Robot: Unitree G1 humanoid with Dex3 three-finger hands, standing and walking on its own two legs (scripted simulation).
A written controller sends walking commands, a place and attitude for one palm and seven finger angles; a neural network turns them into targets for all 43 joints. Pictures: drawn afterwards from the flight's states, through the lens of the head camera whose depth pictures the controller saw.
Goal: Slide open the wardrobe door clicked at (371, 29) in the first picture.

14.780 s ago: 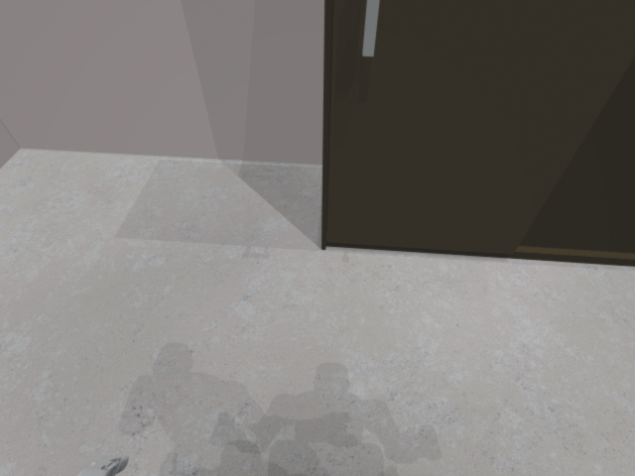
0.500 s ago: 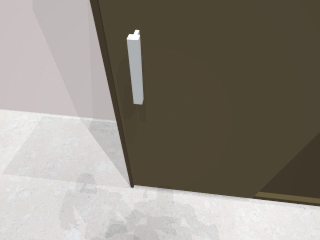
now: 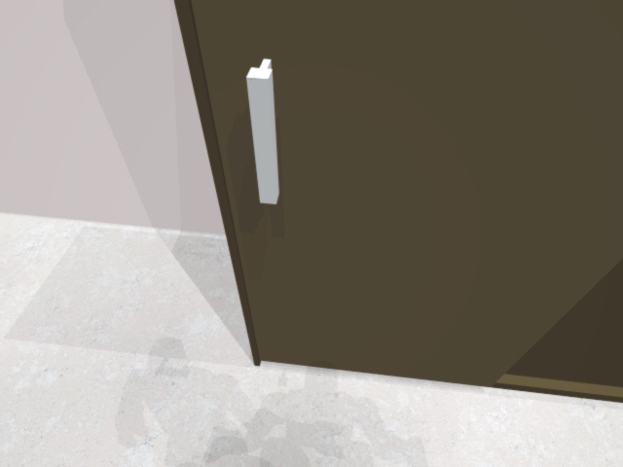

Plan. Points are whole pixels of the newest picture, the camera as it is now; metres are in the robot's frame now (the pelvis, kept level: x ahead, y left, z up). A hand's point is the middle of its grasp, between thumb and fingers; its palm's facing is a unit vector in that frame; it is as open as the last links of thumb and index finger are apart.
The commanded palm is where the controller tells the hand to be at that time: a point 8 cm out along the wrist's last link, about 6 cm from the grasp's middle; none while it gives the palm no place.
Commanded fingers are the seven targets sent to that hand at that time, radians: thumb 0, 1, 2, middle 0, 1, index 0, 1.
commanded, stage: look again from close up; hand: left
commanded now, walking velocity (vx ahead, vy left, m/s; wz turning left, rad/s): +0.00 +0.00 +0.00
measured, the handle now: (268, 136) +0.53 +0.10 +0.16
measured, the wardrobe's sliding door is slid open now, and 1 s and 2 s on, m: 0.00 0.00 0.00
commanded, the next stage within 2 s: shuffle to correct the standing spot in 0.02 s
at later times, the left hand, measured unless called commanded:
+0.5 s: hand out of the picture +0.02 +0.17 -0.19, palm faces +0.01 -0.98 -0.18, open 7.3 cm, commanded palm none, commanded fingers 0.00 0.90 0.90 -0.20 -0.30 -0.20 -0.30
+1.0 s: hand out of the picture +0.02 +0.19 -0.19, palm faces +0.03 -0.97 -0.25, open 7.3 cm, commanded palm none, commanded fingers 0.00 0.90 0.90 -0.20 -0.30 -0.20 -0.30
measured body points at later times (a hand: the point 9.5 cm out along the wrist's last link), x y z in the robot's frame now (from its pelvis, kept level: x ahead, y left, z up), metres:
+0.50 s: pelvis +0.04 -0.01 -0.01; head +0.03 -0.01 +0.44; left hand +0.02 +0.22 -0.17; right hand +0.02 -0.23 -0.17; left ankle -0.03 +0.11 -0.75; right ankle +0.01 -0.13 -0.75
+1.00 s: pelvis -0.01 +0.01 -0.02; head -0.01 +0.00 +0.43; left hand +0.02 +0.24 -0.17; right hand +0.05 -0.23 -0.17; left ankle -0.03 +0.11 -0.75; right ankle +0.01 -0.13 -0.75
